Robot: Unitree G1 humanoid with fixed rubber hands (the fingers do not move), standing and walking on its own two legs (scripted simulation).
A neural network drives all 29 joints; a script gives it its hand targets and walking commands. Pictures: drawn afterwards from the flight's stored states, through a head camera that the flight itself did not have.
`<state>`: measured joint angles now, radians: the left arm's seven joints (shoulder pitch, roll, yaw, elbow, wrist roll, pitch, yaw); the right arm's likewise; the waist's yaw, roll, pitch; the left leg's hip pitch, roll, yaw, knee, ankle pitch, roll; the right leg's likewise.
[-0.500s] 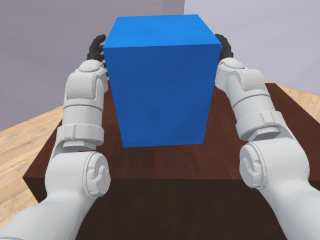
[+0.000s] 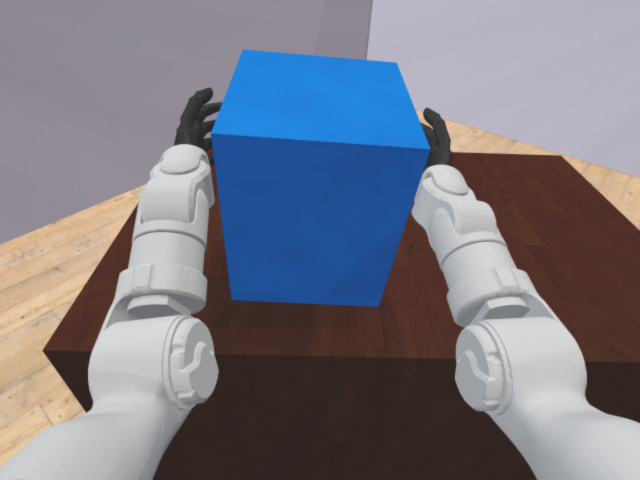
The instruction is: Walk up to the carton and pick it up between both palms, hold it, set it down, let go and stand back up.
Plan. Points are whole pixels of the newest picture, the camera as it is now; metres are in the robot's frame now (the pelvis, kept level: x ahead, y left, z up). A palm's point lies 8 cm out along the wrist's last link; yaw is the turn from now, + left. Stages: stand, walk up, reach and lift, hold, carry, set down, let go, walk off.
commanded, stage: set down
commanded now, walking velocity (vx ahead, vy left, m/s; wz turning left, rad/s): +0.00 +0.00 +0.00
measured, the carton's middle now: (313, 182) +0.43 +0.02 +0.21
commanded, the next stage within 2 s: none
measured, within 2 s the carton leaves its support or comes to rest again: neither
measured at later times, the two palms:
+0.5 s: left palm (200, 169) +0.41 +0.16 +0.24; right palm (429, 189) +0.41 -0.13 +0.22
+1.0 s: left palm (204, 188) +0.43 +0.16 +0.20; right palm (418, 204) +0.42 -0.13 +0.18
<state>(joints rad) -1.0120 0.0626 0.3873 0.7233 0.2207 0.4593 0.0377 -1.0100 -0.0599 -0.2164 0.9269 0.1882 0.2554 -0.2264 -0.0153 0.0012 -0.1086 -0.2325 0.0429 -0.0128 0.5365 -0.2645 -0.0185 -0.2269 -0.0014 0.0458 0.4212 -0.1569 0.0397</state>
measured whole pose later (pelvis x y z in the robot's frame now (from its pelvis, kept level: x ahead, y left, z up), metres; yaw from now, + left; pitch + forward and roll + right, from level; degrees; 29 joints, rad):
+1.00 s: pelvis +0.02 +0.00 +0.00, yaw +0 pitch -1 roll -2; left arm -0.93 0.06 0.33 0.80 0.19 0.31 0.04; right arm -0.89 -0.01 -0.24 0.90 0.07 0.15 -0.21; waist -0.02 -0.01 -0.07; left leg -0.23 0.04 -0.01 0.53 -0.28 -0.01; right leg -0.22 -0.01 0.04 0.41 -0.17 0.05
